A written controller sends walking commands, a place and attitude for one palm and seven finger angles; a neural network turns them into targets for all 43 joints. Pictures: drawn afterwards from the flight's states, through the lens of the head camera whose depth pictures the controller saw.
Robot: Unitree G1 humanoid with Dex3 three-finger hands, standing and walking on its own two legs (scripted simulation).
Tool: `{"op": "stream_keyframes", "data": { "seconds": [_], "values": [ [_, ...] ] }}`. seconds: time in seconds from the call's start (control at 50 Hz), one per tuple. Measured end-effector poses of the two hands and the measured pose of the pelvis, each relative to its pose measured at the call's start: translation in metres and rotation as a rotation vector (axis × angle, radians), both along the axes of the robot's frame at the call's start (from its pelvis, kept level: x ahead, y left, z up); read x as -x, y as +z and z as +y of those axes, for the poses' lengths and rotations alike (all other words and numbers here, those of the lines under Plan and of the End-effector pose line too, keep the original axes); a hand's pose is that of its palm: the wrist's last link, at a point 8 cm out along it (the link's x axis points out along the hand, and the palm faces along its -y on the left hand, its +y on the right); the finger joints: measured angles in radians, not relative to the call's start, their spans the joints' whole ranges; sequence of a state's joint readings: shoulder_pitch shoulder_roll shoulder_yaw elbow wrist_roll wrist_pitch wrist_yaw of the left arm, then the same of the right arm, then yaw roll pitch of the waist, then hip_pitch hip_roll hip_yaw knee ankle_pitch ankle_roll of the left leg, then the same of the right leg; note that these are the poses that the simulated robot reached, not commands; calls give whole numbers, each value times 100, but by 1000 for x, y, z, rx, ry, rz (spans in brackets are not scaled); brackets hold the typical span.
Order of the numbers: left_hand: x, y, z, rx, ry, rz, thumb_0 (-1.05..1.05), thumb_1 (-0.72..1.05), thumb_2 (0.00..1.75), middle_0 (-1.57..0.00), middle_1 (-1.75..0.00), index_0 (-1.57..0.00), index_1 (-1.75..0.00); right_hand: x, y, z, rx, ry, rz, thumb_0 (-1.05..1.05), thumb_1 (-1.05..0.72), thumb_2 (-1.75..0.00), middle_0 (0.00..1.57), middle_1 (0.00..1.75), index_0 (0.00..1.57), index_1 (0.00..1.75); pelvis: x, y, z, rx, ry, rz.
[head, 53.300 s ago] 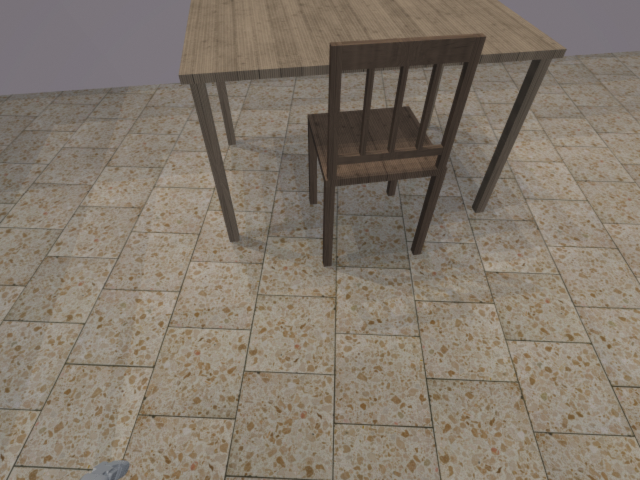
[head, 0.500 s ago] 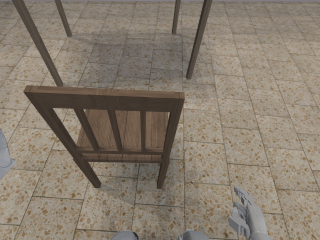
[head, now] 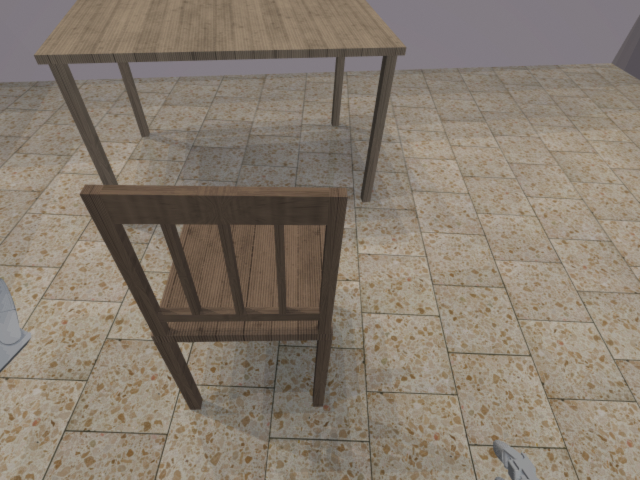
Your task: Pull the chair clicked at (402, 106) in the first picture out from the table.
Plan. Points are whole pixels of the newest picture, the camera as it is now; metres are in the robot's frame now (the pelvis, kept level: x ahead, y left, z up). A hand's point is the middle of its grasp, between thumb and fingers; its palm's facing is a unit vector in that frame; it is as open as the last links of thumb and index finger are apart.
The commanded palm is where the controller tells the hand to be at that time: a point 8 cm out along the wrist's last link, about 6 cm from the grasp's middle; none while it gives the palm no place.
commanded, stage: stop stepping back and stand still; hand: left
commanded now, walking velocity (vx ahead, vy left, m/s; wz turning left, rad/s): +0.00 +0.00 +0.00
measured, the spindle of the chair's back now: (232, 271) +0.50 +0.17 -0.10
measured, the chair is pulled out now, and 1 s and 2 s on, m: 0.71 0.71 0.71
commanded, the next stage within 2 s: let the arm hang, fingers relaxed in 0.18 s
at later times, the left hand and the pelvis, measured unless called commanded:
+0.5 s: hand out of the picture +0.14 +0.17 -0.13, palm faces +0.02 -0.97 -0.23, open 7.4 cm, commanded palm none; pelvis +0.01 -0.01 -0.01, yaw +0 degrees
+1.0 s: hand out of the picture -0.02 +0.15 -0.17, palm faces +0.04 -0.98 -0.22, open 7.4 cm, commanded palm none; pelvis +0.02 -0.02 +0.00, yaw +0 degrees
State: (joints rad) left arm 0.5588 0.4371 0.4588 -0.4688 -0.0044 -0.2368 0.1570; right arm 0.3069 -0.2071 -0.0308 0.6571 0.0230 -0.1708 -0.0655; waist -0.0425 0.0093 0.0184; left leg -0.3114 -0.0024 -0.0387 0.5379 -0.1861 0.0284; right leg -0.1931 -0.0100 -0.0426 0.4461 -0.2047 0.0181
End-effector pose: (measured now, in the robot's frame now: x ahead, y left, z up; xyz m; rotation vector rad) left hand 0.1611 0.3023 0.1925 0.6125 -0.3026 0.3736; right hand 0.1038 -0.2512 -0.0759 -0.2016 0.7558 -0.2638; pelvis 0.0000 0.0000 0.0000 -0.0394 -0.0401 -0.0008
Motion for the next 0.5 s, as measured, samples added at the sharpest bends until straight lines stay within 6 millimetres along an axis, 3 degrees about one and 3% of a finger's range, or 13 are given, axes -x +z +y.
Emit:
{"op": "stream_keyframes", "data": {
  "seconds": [0.16,0.3,0.34,0.4,0.46,0.5],
  "values": [
    [13,-15,-1,66,70,83,1,89,90,-21,-30,-21,-30,-25,-5,19,-61,74,-13,2,-90,-90,20,30,20,30,2,3,-3,-4,-11,2],
    [0,-22,-10,107,56,71,1,89,90,-21,-30,-21,-30,-53,3,20,-56,125,-61,2,-90,-90,20,30,20,30,-4,3,-7,-5,-7,7],
    [-16,-62,-8,161,52,225,1,89,90,-20,-30,-20,-30,-58,-7,16,-65,156,-24,1,-90,-90,20,30,20,30,-5,0,-7,-9,4,23],
    [-24,-158,-17,345,99,587,0,90,90,-20,-30,-19,-30,-54,-25,12,-78,159,70,1,-90,-90,20,30,20,30,-6,-4,-5,-17,10,30],
    [2,-251,-50,496,113,962,0,91,90,-19,-30,-19,-30,-36,-36,10,-84,139,163,1,-91,-90,20,30,20,30,-8,-6,-7,-28,11,20],
    [33,-296,-80,575,97,1176,1,91,90,-19,-30,-19,-29,-17,-40,9,-82,119,234,1,-91,-90,20,30,20,30,-10,-6,-9,-32,9,13]
  ]
}}
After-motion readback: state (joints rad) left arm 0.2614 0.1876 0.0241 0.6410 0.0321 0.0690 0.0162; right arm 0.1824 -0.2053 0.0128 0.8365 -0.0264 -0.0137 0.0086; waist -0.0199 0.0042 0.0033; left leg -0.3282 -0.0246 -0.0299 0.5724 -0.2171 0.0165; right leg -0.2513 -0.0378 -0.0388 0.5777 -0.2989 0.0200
